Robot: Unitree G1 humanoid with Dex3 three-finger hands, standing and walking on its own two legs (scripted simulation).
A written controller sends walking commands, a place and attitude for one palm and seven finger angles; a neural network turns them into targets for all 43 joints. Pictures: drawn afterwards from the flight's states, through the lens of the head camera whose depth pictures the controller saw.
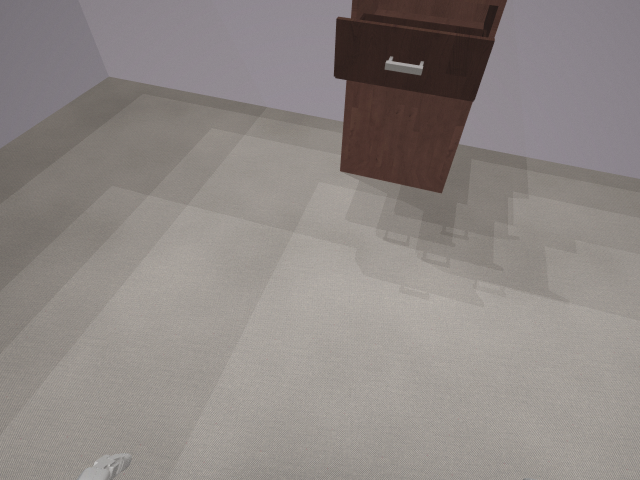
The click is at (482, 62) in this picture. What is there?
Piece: drawer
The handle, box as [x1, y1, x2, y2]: [384, 56, 423, 74]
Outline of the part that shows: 385,63 384,69 420,74 422,70 423,61 421,61 419,65 413,65 394,62 392,60 392,57 390,56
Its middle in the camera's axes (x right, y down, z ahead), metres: +0.26 -0.53 +1.18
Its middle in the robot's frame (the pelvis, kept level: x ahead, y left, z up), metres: +1.25 -0.20 -0.04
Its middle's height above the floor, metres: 0.72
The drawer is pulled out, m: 0.29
